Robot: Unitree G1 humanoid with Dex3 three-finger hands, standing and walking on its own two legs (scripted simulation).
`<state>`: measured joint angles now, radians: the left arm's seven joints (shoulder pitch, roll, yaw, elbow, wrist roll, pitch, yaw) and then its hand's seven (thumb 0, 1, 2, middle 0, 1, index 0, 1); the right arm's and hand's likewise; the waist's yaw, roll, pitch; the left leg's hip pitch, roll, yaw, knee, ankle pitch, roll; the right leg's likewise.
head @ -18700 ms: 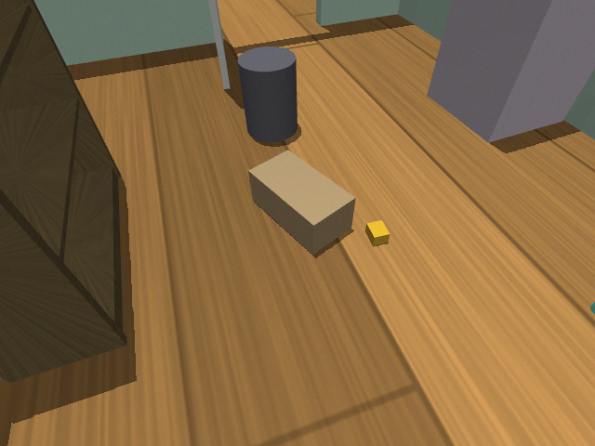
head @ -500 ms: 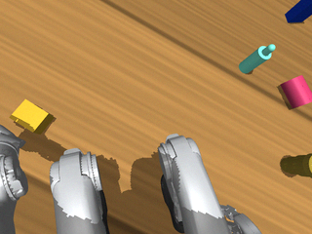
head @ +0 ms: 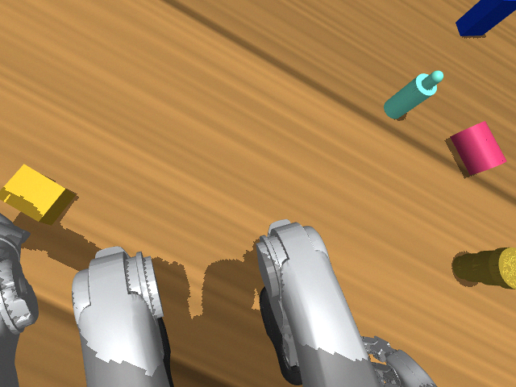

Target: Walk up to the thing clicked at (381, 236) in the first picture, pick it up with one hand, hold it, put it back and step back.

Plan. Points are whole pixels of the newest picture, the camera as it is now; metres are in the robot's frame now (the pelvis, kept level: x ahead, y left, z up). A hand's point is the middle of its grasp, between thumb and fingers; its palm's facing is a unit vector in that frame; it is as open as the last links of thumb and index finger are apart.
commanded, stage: rise first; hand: left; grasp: from above
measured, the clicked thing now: (38, 195) +0.45 +0.35 -0.29
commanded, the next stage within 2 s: none
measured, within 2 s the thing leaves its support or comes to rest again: neither
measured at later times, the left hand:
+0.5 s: hand out of the picture +0.40 +0.37 -0.19, palm faces -0.21 -0.36 -0.91, open 14.1 cm
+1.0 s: hand out of the picture +0.39 +0.37 -0.19, palm faces -0.23 -0.36 -0.91, open 14.1 cm
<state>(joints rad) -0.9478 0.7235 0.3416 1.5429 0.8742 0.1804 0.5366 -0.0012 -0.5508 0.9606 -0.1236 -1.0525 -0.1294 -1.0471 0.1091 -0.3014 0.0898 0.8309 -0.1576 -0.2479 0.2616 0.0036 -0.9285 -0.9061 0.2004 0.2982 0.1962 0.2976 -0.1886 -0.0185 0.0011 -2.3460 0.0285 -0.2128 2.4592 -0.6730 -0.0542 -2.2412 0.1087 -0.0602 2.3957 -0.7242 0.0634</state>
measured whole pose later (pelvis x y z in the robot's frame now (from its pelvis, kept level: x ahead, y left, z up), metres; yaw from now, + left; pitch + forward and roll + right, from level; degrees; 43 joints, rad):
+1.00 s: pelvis +0.00 +0.00 +0.00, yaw -2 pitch +30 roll -10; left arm -0.97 0.78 0.33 1.61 0.87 0.18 0.56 0.00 -0.56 0.95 -0.12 -1.08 -0.12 -1.07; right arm 0.11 -0.31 0.13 0.83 -0.17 -0.31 0.30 0.00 -0.94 -0.91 0.20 0.30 0.20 0.30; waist -0.22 -0.03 0.03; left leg -2.34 0.03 -0.24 2.48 -0.67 -0.05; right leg -2.23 0.11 -0.08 2.38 -0.71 0.07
